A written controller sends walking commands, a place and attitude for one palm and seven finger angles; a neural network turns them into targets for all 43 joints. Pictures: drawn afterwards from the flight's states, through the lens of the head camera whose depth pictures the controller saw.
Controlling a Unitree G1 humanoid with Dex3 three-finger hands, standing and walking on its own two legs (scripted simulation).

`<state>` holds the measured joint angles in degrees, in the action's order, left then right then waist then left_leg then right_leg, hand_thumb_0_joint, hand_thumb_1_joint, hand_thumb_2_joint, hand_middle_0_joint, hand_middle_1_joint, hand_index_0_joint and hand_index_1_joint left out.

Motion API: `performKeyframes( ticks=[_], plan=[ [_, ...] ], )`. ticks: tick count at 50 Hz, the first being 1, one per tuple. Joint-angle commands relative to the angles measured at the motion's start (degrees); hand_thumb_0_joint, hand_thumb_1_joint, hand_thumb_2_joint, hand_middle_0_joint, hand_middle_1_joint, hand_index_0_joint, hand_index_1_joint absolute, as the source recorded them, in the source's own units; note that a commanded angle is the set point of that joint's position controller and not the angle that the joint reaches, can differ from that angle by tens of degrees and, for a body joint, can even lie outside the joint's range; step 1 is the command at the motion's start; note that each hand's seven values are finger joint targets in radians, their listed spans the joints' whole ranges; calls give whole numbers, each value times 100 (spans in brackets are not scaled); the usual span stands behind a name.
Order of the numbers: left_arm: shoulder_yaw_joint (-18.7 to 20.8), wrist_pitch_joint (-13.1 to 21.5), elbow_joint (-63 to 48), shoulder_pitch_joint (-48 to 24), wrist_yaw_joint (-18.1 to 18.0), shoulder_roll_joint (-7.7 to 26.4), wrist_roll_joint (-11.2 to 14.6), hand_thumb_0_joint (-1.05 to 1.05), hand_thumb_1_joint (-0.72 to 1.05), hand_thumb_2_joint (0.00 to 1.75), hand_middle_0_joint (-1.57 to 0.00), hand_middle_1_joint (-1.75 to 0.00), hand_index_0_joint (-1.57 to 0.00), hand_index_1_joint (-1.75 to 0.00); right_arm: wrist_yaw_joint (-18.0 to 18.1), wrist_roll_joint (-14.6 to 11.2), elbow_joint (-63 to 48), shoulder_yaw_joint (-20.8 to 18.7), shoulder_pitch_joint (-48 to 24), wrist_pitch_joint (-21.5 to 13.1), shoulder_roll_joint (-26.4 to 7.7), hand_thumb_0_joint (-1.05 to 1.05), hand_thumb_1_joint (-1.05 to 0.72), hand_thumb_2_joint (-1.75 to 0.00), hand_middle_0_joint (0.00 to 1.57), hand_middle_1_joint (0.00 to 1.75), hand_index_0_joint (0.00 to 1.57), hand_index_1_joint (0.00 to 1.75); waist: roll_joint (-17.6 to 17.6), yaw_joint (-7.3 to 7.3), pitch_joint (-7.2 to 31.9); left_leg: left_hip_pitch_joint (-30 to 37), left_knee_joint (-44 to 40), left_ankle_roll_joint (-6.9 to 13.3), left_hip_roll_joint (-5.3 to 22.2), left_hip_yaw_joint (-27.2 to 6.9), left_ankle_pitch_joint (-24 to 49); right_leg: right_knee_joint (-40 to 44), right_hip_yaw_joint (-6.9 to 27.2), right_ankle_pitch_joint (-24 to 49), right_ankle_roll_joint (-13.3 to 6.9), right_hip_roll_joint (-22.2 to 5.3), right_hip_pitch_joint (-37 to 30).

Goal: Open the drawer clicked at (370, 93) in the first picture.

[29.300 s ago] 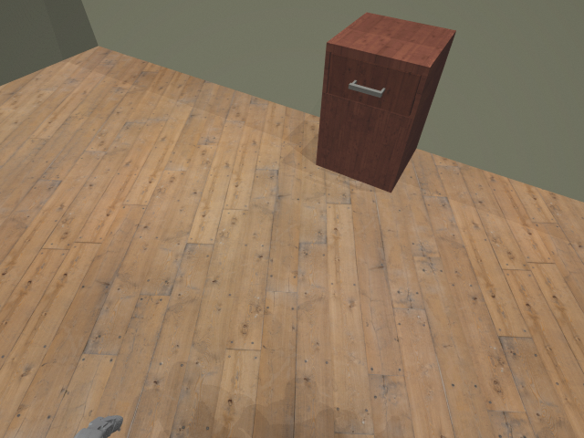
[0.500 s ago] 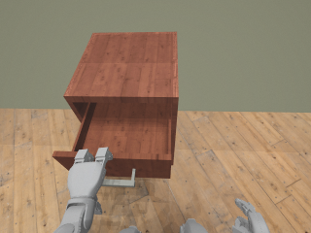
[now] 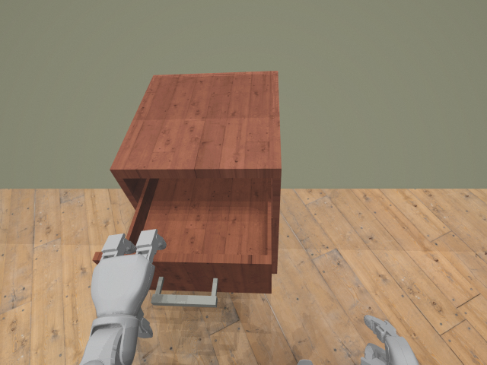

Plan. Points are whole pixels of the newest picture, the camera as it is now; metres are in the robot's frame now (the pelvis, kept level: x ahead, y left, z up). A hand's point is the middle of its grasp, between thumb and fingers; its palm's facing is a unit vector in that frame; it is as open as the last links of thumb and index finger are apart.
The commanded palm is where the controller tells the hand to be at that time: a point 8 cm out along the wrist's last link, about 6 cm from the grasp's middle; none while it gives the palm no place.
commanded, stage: draw the hand back to the body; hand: left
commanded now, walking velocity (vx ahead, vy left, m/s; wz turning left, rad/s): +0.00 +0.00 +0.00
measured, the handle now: (186, 291) +0.31 +0.17 -0.20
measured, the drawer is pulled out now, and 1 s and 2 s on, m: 0.23 0.23 0.23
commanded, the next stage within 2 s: step back with the hand held close in 1.36 s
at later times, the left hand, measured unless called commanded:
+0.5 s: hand (113, 284) +0.22 +0.20 +0.08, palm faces +0.23 -0.81 -0.54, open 13.7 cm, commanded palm +0.18 +0.24 +0.13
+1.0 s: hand (18, 263) +0.20 +0.24 +0.20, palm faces +0.42 -0.81 -0.41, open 10.0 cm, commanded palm +0.15 +0.29 +0.22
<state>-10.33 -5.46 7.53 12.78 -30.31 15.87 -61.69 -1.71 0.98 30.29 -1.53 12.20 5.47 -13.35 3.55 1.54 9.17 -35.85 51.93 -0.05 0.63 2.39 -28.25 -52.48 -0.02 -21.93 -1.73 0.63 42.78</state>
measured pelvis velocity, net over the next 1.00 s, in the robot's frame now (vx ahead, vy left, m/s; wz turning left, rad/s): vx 0.03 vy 0.00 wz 0.06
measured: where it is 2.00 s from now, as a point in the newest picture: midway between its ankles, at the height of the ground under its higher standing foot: outside the picture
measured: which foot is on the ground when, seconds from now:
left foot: down 0.00-1.00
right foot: down 0.00-1.00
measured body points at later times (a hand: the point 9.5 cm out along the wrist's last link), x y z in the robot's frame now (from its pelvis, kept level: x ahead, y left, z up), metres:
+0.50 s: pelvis +0.02 +0.00 +0.03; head +0.02 -0.03 +0.48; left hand +0.20 +0.24 +0.11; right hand +0.23 -0.20 -0.05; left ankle -0.03 +0.12 -0.69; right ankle +0.04 -0.10 -0.69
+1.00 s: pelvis +0.03 +0.00 +0.05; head +0.02 -0.02 +0.50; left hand +0.17 +0.28 +0.22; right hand +0.23 -0.20 -0.03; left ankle -0.03 +0.12 -0.69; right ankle +0.04 -0.10 -0.69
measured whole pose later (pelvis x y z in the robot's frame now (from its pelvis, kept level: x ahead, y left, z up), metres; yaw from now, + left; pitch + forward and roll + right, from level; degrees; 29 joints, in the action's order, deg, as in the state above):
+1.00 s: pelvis +0.03 +0.00 +0.05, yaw +4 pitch -3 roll +0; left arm 13.6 4.6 -28.3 32.9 -7.7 18.6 2.8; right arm 5.4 -1.4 34.6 1.1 12.1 -8.8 -12.5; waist 4.2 2.9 -0.4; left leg -4.9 26.9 0.0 -0.1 -1.6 -19.4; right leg -27.9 -3.8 -15.3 -1.0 -0.1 10.1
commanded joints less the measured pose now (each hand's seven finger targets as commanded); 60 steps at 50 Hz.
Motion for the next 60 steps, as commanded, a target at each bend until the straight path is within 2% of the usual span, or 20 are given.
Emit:
performKeyframes(
  ticks=[1, 5, 10, 14, 18, 19, 20, 22, 24, 25, 26, 28, 32, 36, 42, 50, 53, 56, 59, 60],
  plan=[
    [187, -151, -1083, -208, 181, 554, 225, 0, -50, 30, -30, -120, -30, -120, 32, -121, -1010, -166, -725, -280, -596, 0, -90, -90, 20, 30, 20, 30, -743, -33, 638, 278, -1081, 214, -161, -14, 1212, 1232, 132, 1013, -43, 10, -1649],
    [415, 68, -1841, -289, 520, 1003, 278, 0, -50, 30, -30, -120, -30, -120, 68, -70, -1117, -112, -763, -336, -585, 0, -90, -90, 20, 30, 20, 30, -550, 98, 751, 652, -1263, 247, -147, -44, 1319, 1401, 186, 943, -51, -54, -1882],
    [913, 480, -2378, 194, 512, 1361, 169, 0, -50, 30, -30, -120, -30, -120, 42, 12, -1146, -83, -758, -415, -511, 0, -90, -90, 20, 30, 20, 30, -227, 242, 558, 945, -1323, 192, -140, -63, 1497, 1456, 214, 938, -115, -34, -1782],
    [1088, 489, -2555, 424, 522, 1382, 193, 0, -50, 30, -30, -120, -30, -120, 5, -8, -1150, -79, -838, -433, -502, 0, -90, -90, 20, 30, 20, 30, -163, 249, 433, 1028, -1401, 159, -131, -72, 1457, 1492, 205, 966, -116, -25, -1829],
    [1039, 381, -2834, 644, 783, 1319, 509, 0, -50, 30, -30, -120, -30, -120, 38, -85, -1158, -106, -918, -455, -517, 0, -90, -90, 20, 30, 20, 30, -207, 227, 383, 1221, -1551, 191, -106, -91, 1618, 1625, 167, 1264, -65, -53, -2141],
    [490, 400, -2530, 405, 1375, -629, 4675, 0, -47, 32, -30, -118, -30, -118, 220, -396, -1313, 2, -373, -699, -187, 0, -90, -90, 20, 30, 20, 30, -810, -378, 197, 1962, -1717, 341, 69, -213, 1541, 1644, -235, 1311, 41, -38, -2913],
    [824, 576, -2761, 485, 1646, -80, 5098, 0, -43, 33, -29, -115, -29, -115, 358, -423, -1287, 13, -491, -955, -316, 0, -90, -90, 20, 30, 20, 30, -826, -223, 298, 2129, -1811, 334, 89, -206, 1541, 1767, -178, 1235, 82, -35, -2939],
    [1577, 805, -3419, 935, 1772, 697, 5609, 0, -36, 36, -29, -111, -29, -111, 598, -346, -1255, 103, -476, -1137, -419, 0, -90, -90, 20, 30, 20, 30, -588, -26, 315, 2224, -1961, 302, 61, -200, 1918, 1868, -222, 1506, 116, -184, -3245],
    [1707, 934, -3972, 933, 1882, 805, 5924, 0, -29, 39, -29, -107, -29, -107, 742, -296, -1190, 204, -555, -1314, -375, 0, -90, -90, 20, 30, 20, 30, -528, -12, 71, 2274, -2137, 251, 34, -202, 2232, 2036, -258, 1869, 154, -306, -3391],
    [1965, 958, -4035, 988, 1907, 986, 6032, 0, -26, 40, -28, -104, -28, -104, 786, -267, -1103, 235, -603, -1398, -396, 0, -90, -90, 20, 30, 20, 30, -199, 23, -190, 2226, -2197, 211, 19, -218, 2269, 2158, -247, 1863, 129, -330, -3326],
    [1905, 963, -4152, 1043, 1946, 841, 6160, 0, -22, 42, -28, -102, -28, -102, 816, -256, -1042, 250, -563, -1454, -332, 0, -90, -90, 20, 30, 20, 30, -174, -35, -496, 2193, -2301, 186, 29, -242, 2331, 2235, -296, 1927, 124, -336, -3277],
    [2034, 987, -4136, 1107, 2015, 824, 6266, 0, -15, 45, -27, -98, -27, -98, 820, -239, -920, 261, -558, -1548, -313, 0, -90, -90, 20, 30, 20, 30, -97, -43, -855, 2174, -2435, 152, 56, -266, 2355, 2412, -327, 1916, 113, -351, -3242],
    [2260, 1094, -4143, 1480, 2137, 767, 6367, 0, -1, 51, -26, -88, -26, -88, 769, -220, -775, 245, -496, -1638, -295, 0, -90, -90, 20, 30, 20, 30, 181, 19, -801, 2360, -2624, 94, 60, -291, 2651, 2519, -372, 2054, 71, -311, -3458],
    [2179, 1186, -4224, 1833, 2254, 539, 6444, 0, 13, 57, -25, -80, -25, -80, 710, -229, -713, 154, -579, -1677, -325, 0, -90, -90, 20, 30, 20, 30, -218, 7, -601, 2531, -2714, 114, 109, -285, 2877, 2600, -387, 2184, 116, -279, -3654],
    [2749, 1350, -4745, 1716, 2169, 1016, 6438, 0, 34, 66, -24, -66, -24, -66, 733, -218, -608, 109, -653, -1742, -373, 0, -90, -90, 20, 30, 20, 30, -130, 78, -256, 2689, -2815, 139, 62, -254, 2819, 2707, -330, 2195, 117, -290, -3860],
    [3358, 1445, -4829, 1592, 2115, 1305, 6506, 0, 62, 78, -22, -48, -22, -48, 762, -272, -496, 104, -818, -1764, -338, 0, -90, -90, 20, 30, 20, 30, -16, 137, -707, 2641, -2936, 117, 65, -294, 2565, 2923, -281, 1877, 92, -237, -3707],
    [3475, 1512, -4924, 1642, 2119, 1308, 6551, 0, 73, 82, -21, -41, -21, -41, 747, -274, -486, 82, -801, -1770, -323, 0, -90, -90, 20, 30, 20, 30, -29, 147, -643, 2655, -2959, 112, 88, -306, 2631, 2851, -305, 1921, 93, -240, -3798],
    [3127, 1437, -4373, 1833, 2211, 864, 6567, 0, 83, 87, -21, -34, -21, -34, 695, -285, -419, 76, -811, -1713, -327, 0, -90, -90, 20, 30, 20, 30, -258, 78, -981, 2541, -2974, 116, 108, -292, 2610, 2893, -318, 1897, 114, -229, -3646],
    [3232, 1476, -4485, 1650, 2223, 1042, 6536, 0, 90, 90, -20, -30, -20, -30, 689, -275, -468, 40, -808, -1654, -405, 0, -90, -90, 20, 30, 20, 30, -382, 105, -893, 2525, -3007, 150, 102, -306, 2389, 2927, -300, 1627, 124, -231, -3614],
    [3282, 1478, -4560, 1590, 2224, 1113, 6529, 0, 90, 90, -20, -30, -20, -30, 700, -278, -471, 40, -862, -1663, -415, 0, -90, -90, 20, 30, 20, 30, -126, 109, -898, 2569, -3000, 147, 93, -291, 2371, 2972, -266, 1621, 110, -218, -3582]
  ],
)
